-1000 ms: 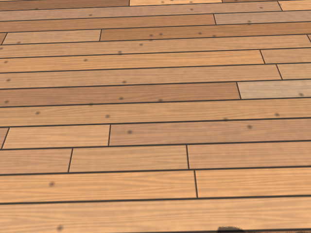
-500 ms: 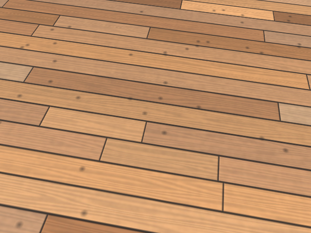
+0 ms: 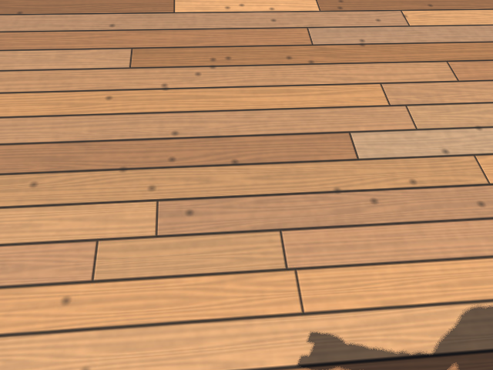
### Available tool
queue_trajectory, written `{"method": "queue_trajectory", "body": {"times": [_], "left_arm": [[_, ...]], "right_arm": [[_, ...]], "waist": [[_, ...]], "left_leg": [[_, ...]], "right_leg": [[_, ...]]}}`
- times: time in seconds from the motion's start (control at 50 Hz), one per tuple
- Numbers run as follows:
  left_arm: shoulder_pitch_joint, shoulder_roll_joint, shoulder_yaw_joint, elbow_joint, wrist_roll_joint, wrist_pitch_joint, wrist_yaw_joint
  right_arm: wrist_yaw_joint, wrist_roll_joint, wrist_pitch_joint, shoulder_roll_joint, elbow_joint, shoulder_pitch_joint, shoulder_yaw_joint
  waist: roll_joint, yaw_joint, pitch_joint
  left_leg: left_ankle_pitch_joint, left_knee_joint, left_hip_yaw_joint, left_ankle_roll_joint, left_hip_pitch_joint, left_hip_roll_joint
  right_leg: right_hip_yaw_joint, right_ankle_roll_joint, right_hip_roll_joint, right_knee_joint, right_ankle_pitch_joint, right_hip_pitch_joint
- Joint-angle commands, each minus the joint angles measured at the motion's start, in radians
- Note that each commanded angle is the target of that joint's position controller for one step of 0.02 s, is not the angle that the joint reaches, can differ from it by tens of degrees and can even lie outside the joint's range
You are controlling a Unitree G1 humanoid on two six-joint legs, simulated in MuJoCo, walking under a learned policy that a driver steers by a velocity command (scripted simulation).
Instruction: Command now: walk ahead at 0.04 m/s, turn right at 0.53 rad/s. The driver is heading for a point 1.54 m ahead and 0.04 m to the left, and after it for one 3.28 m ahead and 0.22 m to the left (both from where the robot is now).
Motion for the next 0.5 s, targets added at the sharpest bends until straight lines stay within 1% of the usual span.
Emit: {"method": "queue_trajectory", "body": {"times": [0.02,0.04,0.06,0.08,0.1,0.14,0.16,0.2,0.24,0.28,0.32,0.38,0.4,0.42,0.44,0.46,0.48,0.5], "left_arm": [[0.077,0.143,0.052,-0.022,0.003,-0.001,0.008],[0.059,0.122,0.045,-0.028,0.003,0.001,0.004],[0.035,0.110,0.039,-0.043,0.000,-0.004,-0.004],[0.006,0.101,0.035,-0.060,-0.006,-0.010,-0.010],[-0.025,0.094,0.030,-0.076,-0.008,-0.016,-0.015],[-0.061,0.081,0.025,-0.098,-0.005,-0.028,-0.021],[-0.068,0.067,0.020,-0.104,-0.002,-0.035,-0.022],[-0.062,0.042,0.010,-0.106,-0.001,-0.048,-0.027],[-0.062,0.026,0.001,-0.106,0.000,-0.059,-0.034],[-0.087,0.011,-0.011,-0.114,0.000,-0.069,-0.043],[-0.113,0.004,-0.019,-0.121,-0.002,-0.078,-0.053],[-0.143,0.012,-0.024,-0.134,-0.009,-0.086,-0.066],[-0.140,0.018,-0.024,-0.136,-0.010,-0.088,-0.071],[-0.117,0.022,-0.021,-0.130,-0.009,-0.091,-0.074],[-0.047,0.034,-0.011,-0.107,-0.006,-0.094,-0.073],[0.085,0.079,0.014,-0.062,-0.006,-0.094,-0.065],[0.261,0.144,0.040,-0.026,0.003,-0.092,-0.051],[0.313,0.249,0.053,-0.031,0.023,-0.093,-0.040]], "right_arm": [[-0.013,0.012,-0.031,-0.120,-0.097,-0.091,-0.025],[-0.024,0.021,-0.034,-0.115,-0.087,-0.067,-0.021],[-0.032,0.024,-0.035,-0.116,-0.077,-0.029,-0.020],[-0.039,0.023,-0.037,-0.117,-0.070,0.005,-0.019],[-0.043,0.021,-0.041,-0.121,-0.064,0.036,-0.020],[-0.044,0.021,-0.049,-0.135,-0.049,0.086,-0.026],[-0.041,0.023,-0.053,-0.140,-0.040,0.110,-0.028],[-0.030,0.027,-0.062,-0.145,-0.024,0.129,-0.032],[-0.018,0.031,-0.070,-0.152,-0.012,0.129,-0.035],[-0.008,0.038,-0.074,-0.164,0.002,0.132,-0.039],[0.000,0.045,-0.076,-0.176,0.020,0.145,-0.043],[0.014,0.059,-0.073,-0.194,0.050,0.178,-0.047],[0.017,0.065,-0.068,-0.201,0.058,0.179,-0.048],[0.019,0.074,-0.063,-0.206,0.065,0.170,-0.047],[0.020,0.080,-0.058,-0.206,0.070,0.153,-0.042],[0.021,0.074,-0.059,-0.176,0.077,0.153,-0.028],[0.022,0.055,-0.065,-0.112,0.060,0.126,0.000],[0.022,0.037,-0.080,-0.020,0.001,0.134,0.028]], "waist": [[0.131,0.034,-0.036],[0.152,0.013,-0.029],[0.165,-0.009,-0.027],[0.171,-0.030,-0.024],[0.164,-0.051,-0.021],[0.143,-0.079,-0.018],[0.134,-0.087,-0.016],[0.131,-0.083,-0.004],[0.135,-0.077,0.013],[0.135,-0.079,0.033],[0.136,-0.085,0.043],[0.153,-0.092,0.047],[0.157,-0.081,0.045],[0.151,-0.054,0.041],[0.140,-0.003,0.014],[0.113,0.062,-0.060],[0.024,0.145,-0.186],[-0.226,0.120,-0.249]], "left_leg": [[0.076,-0.261,-0.286,0.137,0.118,0.300],[0.003,-0.285,-0.256,0.131,0.136,0.283],[-0.081,-0.316,-0.239,0.130,0.156,0.273],[-0.139,-0.340,-0.236,0.133,0.193,0.278],[-0.163,-0.356,-0.235,0.136,0.235,0.289],[-0.159,-0.375,-0.227,0.142,0.305,0.316],[-0.149,-0.383,-0.225,0.148,0.322,0.323],[-0.124,-0.401,-0.200,0.156,0.329,0.329],[-0.091,-0.420,-0.158,0.159,0.304,0.328],[-0.045,-0.431,-0.114,0.160,0.268,0.324],[-0.002,-0.425,-0.074,0.160,0.235,0.317],[0.032,-0.394,-0.054,0.161,0.225,0.327],[0.044,-0.380,-0.055,0.158,0.221,0.337],[0.073,-0.346,-0.057,0.149,0.191,0.337],[0.158,-0.278,-0.041,0.132,0.138,0.322],[0.290,-0.125,-0.002,0.100,0.065,0.274],[0.195,0.164,0.068,0.040,-0.088,0.197],[-0.273,0.531,0.066,-0.031,-0.445,0.047]], "right_leg": [[-0.003,0.018,-0.058,0.276,0.055,-0.191],[-0.021,0.028,-0.070,0.294,0.117,-0.220],[-0.046,0.033,-0.078,0.294,0.162,-0.241],[-0.061,0.038,-0.086,0.274,0.188,-0.272],[-0.067,0.043,-0.093,0.240,0.204,-0.302],[-0.068,0.048,-0.106,0.175,0.218,-0.341],[-0.062,0.047,-0.109,0.139,0.223,-0.344],[-0.060,0.036,-0.113,0.062,0.237,-0.330],[-0.080,0.020,-0.123,-0.023,0.259,-0.291],[-0.117,0.004,-0.136,-0.112,0.276,-0.238],[-0.157,-0.014,-0.137,-0.193,0.272,-0.170],[-0.193,-0.048,-0.122,-0.286,0.237,-0.084],[-0.201,-0.064,-0.115,-0.317,0.235,-0.049],[-0.215,-0.082,-0.102,-0.371,0.250,0.025],[-0.238,-0.099,-0.073,-0.430,0.289,0.161],[-0.236,-0.122,-0.050,-0.455,0.308,0.369],[-0.079,-0.164,-0.183,-0.468,0.263,0.621],[0.359,-0.283,-0.445,-0.573,0.120,0.818]]}}
Next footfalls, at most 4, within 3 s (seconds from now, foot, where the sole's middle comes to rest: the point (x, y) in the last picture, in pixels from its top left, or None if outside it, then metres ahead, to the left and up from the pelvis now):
0.48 right None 0.16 -0.20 -0.77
1.00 left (248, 360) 0.50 0.00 -0.77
1.46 right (294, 257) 0.81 -0.14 -0.77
1.96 left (197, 212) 0.97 0.17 -0.77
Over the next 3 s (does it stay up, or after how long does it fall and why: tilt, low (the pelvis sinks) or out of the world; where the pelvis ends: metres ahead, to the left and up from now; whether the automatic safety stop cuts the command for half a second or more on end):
stays up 1.22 0.06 0.00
